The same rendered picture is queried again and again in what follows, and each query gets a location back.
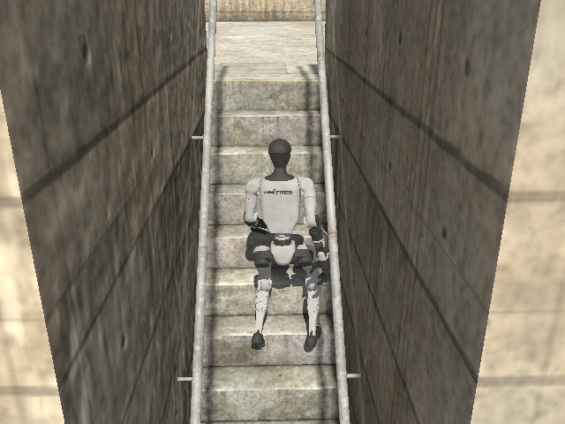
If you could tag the left robot upper arm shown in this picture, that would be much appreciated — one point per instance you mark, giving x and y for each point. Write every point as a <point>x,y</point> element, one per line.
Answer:
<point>251,196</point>

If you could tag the robot left forearm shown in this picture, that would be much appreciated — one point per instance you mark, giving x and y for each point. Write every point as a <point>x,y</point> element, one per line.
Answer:
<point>253,225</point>

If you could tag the right robot hand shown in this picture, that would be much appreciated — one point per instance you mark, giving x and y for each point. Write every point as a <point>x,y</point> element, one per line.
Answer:
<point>325,268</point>

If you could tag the robot head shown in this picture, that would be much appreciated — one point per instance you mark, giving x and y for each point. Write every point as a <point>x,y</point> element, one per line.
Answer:
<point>279,151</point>

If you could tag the right robot upper arm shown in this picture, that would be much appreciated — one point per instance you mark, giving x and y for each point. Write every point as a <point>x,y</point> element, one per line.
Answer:
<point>310,203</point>

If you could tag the robot left foot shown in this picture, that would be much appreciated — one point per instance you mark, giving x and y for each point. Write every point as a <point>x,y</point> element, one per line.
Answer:
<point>258,338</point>

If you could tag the robot right forearm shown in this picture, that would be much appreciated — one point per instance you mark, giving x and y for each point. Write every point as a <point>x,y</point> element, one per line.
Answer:
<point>318,240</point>

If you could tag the left robot hand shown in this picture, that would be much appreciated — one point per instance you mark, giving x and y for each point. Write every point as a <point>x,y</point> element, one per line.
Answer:
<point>261,225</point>

